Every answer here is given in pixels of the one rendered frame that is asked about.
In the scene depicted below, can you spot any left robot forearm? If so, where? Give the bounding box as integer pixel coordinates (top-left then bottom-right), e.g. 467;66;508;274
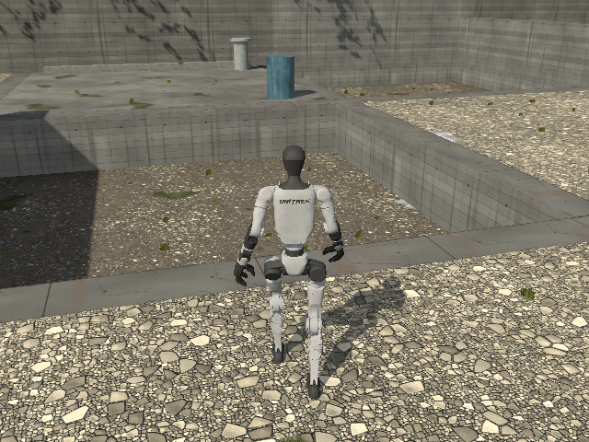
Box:
237;223;258;266

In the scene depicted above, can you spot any robot left upper arm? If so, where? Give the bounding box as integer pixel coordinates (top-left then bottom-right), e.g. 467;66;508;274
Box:
249;186;275;238

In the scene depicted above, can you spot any robot right upper arm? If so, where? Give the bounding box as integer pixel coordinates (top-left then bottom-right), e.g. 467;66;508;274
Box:
313;185;339;234

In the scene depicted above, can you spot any right robot hand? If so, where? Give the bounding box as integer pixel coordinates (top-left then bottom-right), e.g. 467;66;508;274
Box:
322;245;344;262

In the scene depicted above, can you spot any left robot hand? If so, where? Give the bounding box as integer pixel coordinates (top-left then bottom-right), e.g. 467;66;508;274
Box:
234;262;255;286

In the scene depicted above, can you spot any robot head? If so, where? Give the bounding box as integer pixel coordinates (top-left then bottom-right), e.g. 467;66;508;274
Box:
278;145;310;190

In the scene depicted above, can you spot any right robot thigh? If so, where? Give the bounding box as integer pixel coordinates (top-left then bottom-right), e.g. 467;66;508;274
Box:
306;259;327;334

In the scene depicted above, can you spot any right robot forearm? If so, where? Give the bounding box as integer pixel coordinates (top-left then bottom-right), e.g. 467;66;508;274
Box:
329;220;343;250

